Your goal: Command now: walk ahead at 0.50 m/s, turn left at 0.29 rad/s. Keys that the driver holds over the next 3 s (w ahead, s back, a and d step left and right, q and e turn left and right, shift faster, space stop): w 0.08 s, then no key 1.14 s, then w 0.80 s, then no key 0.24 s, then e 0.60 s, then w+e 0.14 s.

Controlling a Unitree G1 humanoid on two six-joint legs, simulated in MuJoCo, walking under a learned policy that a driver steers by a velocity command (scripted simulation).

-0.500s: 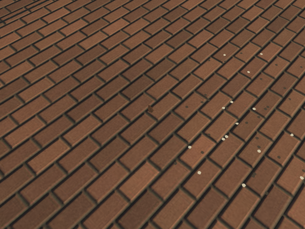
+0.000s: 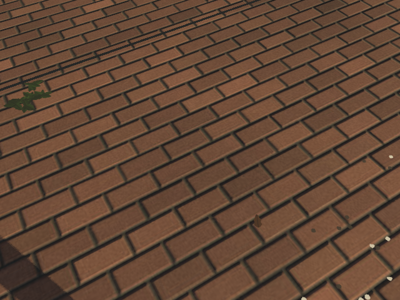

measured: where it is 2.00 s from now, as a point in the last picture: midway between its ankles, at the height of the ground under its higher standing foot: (208, 296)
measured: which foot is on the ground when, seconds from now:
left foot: up 0.00-0.26, down 0.28-1.00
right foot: down 0.00-0.30, up 0.32-0.58, down 0.60-1.00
